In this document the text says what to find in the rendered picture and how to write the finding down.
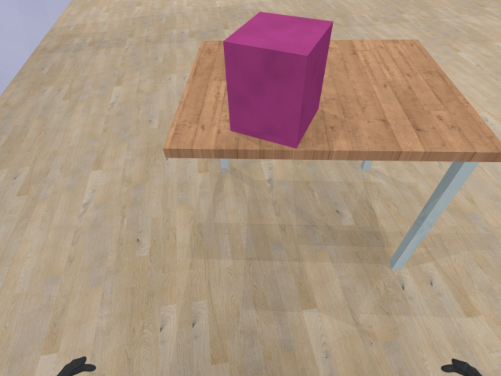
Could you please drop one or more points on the robot right hand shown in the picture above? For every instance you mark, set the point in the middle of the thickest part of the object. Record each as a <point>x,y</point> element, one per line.
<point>461,367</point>

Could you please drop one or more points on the table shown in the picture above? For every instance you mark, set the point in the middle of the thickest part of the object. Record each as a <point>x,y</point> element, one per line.
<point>381,100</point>

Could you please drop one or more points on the carton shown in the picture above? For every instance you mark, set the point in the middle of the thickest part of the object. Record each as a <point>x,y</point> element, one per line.
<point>275,66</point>

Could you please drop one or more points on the robot left hand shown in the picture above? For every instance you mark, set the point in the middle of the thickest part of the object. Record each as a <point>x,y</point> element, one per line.
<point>76,366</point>

